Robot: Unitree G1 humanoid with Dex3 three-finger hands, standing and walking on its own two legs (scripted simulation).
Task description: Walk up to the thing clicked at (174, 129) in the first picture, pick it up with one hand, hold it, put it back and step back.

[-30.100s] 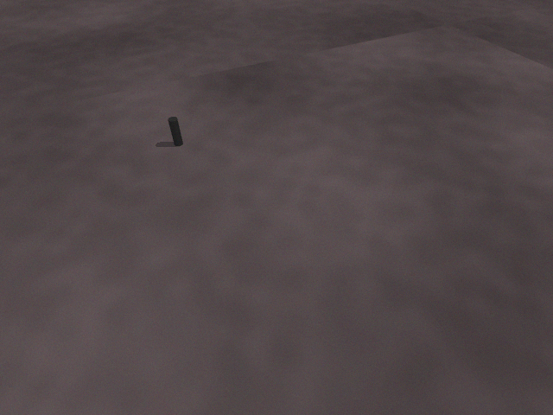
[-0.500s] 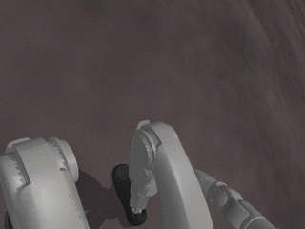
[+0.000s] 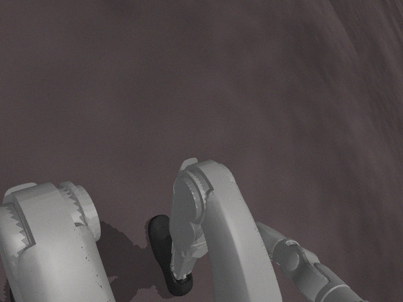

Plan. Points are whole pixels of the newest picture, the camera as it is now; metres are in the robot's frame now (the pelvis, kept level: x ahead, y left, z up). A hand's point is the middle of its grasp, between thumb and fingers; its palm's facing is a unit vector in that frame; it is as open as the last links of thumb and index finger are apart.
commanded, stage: settle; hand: left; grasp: from the side
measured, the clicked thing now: out of the picture +0.39 +0.34 -0.19
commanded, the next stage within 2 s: none
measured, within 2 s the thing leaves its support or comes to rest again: leaves its support in 0.28 s
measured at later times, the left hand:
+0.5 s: hand out of the picture +0.37 +0.36 -0.12, palm faces +0.50 -0.86 -0.02, open 7.3 cm
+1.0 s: hand out of the picture +0.35 +0.34 -0.02, palm faces +0.48 -0.88 -0.05, open 7.3 cm
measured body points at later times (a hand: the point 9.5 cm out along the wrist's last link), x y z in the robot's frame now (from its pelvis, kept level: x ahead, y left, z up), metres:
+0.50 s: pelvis +0.01 +0.00 +0.02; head +0.20 +0.20 +0.37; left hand +0.34 +0.40 -0.11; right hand +0.21 -0.22 -0.03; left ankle +0.08 +0.13 -0.24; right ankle +0.14 -0.14 -0.24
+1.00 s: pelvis +0.02 -0.02 +0.05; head +0.19 +0.12 +0.44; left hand +0.32 +0.38 -0.01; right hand +0.24 -0.23 -0.04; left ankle +0.08 +0.13 -0.24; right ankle +0.14 -0.14 -0.24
